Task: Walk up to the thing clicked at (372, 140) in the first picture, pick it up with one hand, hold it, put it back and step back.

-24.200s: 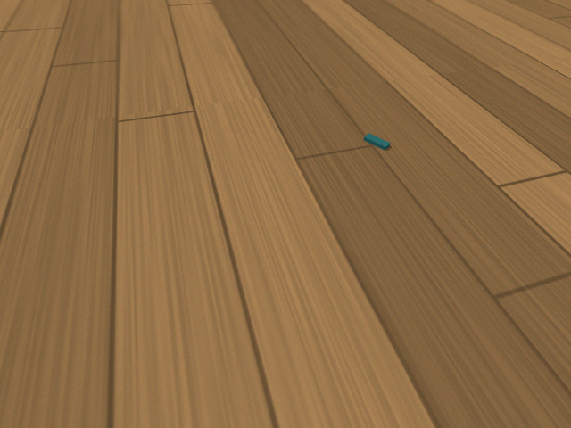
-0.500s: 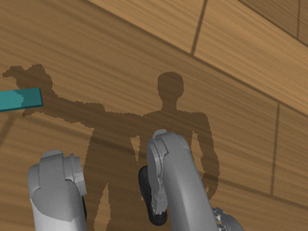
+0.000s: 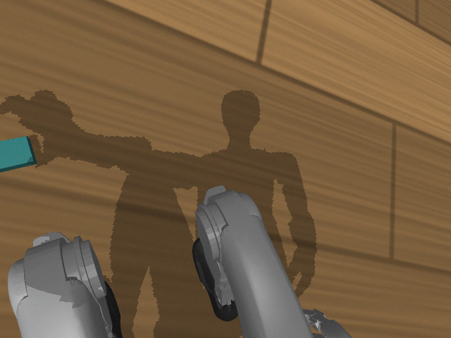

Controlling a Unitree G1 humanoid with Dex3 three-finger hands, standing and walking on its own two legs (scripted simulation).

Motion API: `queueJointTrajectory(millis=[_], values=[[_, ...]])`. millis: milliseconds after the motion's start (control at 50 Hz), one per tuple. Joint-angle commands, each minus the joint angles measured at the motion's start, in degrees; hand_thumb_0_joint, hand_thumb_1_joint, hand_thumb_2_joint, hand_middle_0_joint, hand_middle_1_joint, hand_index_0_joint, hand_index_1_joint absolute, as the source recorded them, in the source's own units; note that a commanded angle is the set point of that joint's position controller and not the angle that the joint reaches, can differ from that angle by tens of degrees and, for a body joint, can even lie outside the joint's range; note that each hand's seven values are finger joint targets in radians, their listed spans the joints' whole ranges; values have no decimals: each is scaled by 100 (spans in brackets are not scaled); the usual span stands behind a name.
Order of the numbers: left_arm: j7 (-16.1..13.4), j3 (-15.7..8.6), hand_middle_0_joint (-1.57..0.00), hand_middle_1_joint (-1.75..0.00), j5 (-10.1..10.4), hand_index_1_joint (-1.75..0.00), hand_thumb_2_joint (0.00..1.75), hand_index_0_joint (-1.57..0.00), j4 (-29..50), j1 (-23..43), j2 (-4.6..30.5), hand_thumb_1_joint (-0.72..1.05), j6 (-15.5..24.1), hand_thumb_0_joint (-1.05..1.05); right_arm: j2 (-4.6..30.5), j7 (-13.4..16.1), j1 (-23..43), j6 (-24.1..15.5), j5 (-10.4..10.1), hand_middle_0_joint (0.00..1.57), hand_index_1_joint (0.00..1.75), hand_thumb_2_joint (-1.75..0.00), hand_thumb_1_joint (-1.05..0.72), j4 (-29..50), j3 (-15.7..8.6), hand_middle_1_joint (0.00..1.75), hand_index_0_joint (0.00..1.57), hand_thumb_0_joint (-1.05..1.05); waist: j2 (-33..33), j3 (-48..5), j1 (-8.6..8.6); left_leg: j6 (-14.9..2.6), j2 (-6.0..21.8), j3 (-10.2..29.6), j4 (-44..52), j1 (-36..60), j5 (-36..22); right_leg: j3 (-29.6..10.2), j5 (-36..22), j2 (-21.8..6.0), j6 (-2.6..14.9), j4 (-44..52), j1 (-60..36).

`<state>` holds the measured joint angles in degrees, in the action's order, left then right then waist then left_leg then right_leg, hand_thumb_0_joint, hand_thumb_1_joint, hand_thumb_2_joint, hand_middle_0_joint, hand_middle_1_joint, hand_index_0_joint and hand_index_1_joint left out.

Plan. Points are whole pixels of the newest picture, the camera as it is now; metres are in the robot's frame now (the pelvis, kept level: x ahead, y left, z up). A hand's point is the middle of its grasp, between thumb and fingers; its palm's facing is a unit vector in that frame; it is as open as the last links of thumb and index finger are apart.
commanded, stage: approach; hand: left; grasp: from above
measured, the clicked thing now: out of the picture +0.49 +0.30 -0.31
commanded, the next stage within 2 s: close in in 0.08 s
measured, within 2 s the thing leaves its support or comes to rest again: neither
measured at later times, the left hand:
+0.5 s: hand out of the picture +0.47 +0.30 -0.22, palm faces -0.49 -0.09 -0.87, open 14.0 cm
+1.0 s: hand out of the picture +0.48 +0.30 -0.27, palm faces -0.48 -0.12 -0.87, open 14.2 cm
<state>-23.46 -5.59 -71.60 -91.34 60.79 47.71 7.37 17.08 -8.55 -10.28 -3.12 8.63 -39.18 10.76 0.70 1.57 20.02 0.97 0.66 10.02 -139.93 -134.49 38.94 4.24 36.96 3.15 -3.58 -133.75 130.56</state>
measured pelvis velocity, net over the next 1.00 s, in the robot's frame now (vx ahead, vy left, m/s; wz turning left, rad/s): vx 0.01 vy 0.01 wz -0.07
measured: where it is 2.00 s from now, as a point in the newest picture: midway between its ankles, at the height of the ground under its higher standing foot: (168, 316)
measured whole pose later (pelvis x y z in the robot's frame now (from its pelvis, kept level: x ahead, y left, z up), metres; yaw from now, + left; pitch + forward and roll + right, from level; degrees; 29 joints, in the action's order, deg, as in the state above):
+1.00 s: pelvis +0.01 +0.01 -0.02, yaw -4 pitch +30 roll -14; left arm -32.1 -8.5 -74.4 -99.3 62.1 59.0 11.5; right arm 19.0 -12.2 -7.6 -10.4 14.3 -37.0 16.7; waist 6.9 9.4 23.4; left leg 1.0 0.4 14.5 -146.0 -135.1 42.1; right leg 7.8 38.7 4.0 -4.3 -136.2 129.2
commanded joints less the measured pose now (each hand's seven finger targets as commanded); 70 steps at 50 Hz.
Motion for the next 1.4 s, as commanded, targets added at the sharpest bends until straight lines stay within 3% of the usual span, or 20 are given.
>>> queueJointTrajectory(millis=[0,40,140,200,220,280,320,340,360,440,520,580,660,780,840,880,1080,1100,1300,1380], values=[[37,-89,-11,-100,196,-100,98,-11,1071,1844,1973,-53,243,0,1534,183,-943,-69,-8,20,30,-89,-90,96,-463,30,20,0,-1457,-3836,-72,-362,-68,-633,1111,2019,-577,368,-678,104,489,1413,-2596],[115,-84,-13,-99,155,-99,96,-13,1270,2000,2007,-50,437,0,1541,222,-978,-81,28,20,30,-89,-90,104,-479,30,20,0,-1637,-3881,3,-310,-58,-599,1130,2207,-537,428,-611,86,500,1402,-2560],[249,359,-12,-102,40,-103,100,-12,993,1899,1241,-51,769,0,1637,205,-1248,-63,132,20,30,-90,-90,-51,-528,30,20,0,-1799,-3405,257,-186,-67,-446,1175,2653,-633,768,-746,50,556,1340,-1979],[171,354,-10,-103,-48,-102,98,-11,1271,1857,1384,-52,843,0,1634,182,-1251,-22,132,20,30,-90,-90,-45,-561,30,20,0,-2302,-3934,8,-105,-51,-386,1304,3315,-1086,845,-1114,44,558,1167,-1983],[126,383,-9,-103,-79,-102,97,-10,1068,1673,1304,-51,828,0,1690,168,-1252,-6,145,20,30,-89,-90,-21,-561,30,20,0,-2339,-3857,40,-79,-44,-355,1310,3450,-1320,886,-1266,22,560,1120,-1910],[-49,335,-8,-103,-196,-102,97,-10,999,1812,1367,-51,842,0,1706,109,-1225,35,170,20,30,-89,-89,17,-509,30,20,0,-2380,-3686,142,-82,-34,-298,1275,3466,-1627,933,-1509,29,570,1014,-1831],[-224,177,-8,-100,-299,-100,100,-7,980,1821,1631,-53,849,0,1710,99,-1132,31,183,20,30,-90,-89,60,-490,30,20,0,-2491,-3718,20,-86,-21,-328,1261,3503,-1703,908,-1568,37,575,999,-1827],[-307,189,-8,-98,-342,-99,100,-8,809,1786,1563,-52,835,0,1713,86,-1131,20,203,20,30,-90,-89,67,-453,30,20,0,-2488,-3666,82,-94,-18,-323,1255,3579,-1826,913,-1676,35,551,996,-1847],[-389,240,-8,-98,-396,-98,99,-8,466,1798,1443,-52,837,0,1742,55,-1126,-2,236,20,30,-90,-89,54,-423,30,20,0,-2372,-3331,272,-85,-10,-289,1203,3367,-1753,957,-1631,34,566,950,-1727],[-812,37,-8,-98,-564,-99,101,-7,446,2003,1870,-53,868,0,1727,1,-933,-109,293,20,30,-90,-89,124,-306,30,20,0,-2448,-3467,173,-134,-12,-333,1256,3217,-1303,927,-1402,88,545,963,-1850],[-1180,144,-7,-98,-710,-98,100,-6,-188,1937,1706,-53,751,0,1779,-60,-841,-291,405,20,30,-90,-89,113,-214,30,20,0,-2375,-3108,414,-173,-2,-370,1140,2991,-913,942,-1184,118,510,967,-1725],[-1370,32,-7,-98,-665,-98,99,-7,-198,2095,1989,-53,636,0,1866,-79,-829,-434,431,20,30,-90,-89,106,-151,30,20,0,-2303,-3159,423,-204,-7,-379,1100,2863,-790,932,-1100,121,483,1017,-1817],[-1415,95,-7,-100,-493,-100,98,-7,-330,2008,1992,-52,473,0,1939,-151,-785,-647,450,20,30,-90,-89,112,-81,30,20,0,-2216,-3047,491,-203,47,-322,1059,2801,-677,947,-1027,165,471,992,-1867],[-1308,-247,-7,-98,-262,-99,99,-6,-286,1791,2463,-54,375,0,2068,-217,-818,-778,469,20,30,-90,-90,151,21,30,20,0,-2264,-3286,425,-210,83,-276,887,2735,-1057,957,-1349,174,443,925,-2302],[-1172,-121,-7,-98,-268,-98,99,-6,-426,1531,2330,-55,340,0,2017,-265,-739,-796,516,20,30,-90,-90,155,64,30,20,0,-2314,-3158,465,-191,100,-250,809,2789,-1134,978,-1443,208,455,849,-2325],[-1149,-411,-7,-97,-222,-98,100,-6,-173,1422,2682,-56,372,0,2127,-250,-833,-753,493,20,30,-90,-90,143,13,30,20,0,-2414,-3300,331,-154,81,-213,902,2861,-1303,1024,-1507,198,483,868,-2408],[-944,-144,-7,-97,-211,-98,101,-5,23,1381,2338,-56,744,0,2113,-348,-877,-676,594,20,30,-90,-90,147,85,30,20,0,-2379,-2949,580,-132,135,-123,695,2979,-1498,1108,-1688,218,452,865,-2475],[-996,-226,-7,-97,-203,-98,101,-5,142,1425,2481,-56,815,0,2074,-334,-837,-651,591,20,30,-90,-90,140,124,30,20,0,-2411,-3125,492,-109,145,-82,768,3037,-1511,1147,-1668,231,466,885,-2533],[-1444,237,-7,-98,-529,-99,101,-6,-341,1474,2108,-54,898,0,2197,-417,-504,-766,663,20,30,-90,-90,125,135,30,20,0,-2496,-2498,635,-75,169,-7,886,2973,-1060,1258,-1393,258,444,778,-1980],[-1688,193,-7,-99,-527,-99,97,-7,-461,1509,2161,-51,756,0,2260,-450,-437,-893,677,20,30,-90,-90,154,149,30,20,0,-2283,-2385,646,-90,165,20,954,2830,-906,1250,-1291,243,423,844,-1948]])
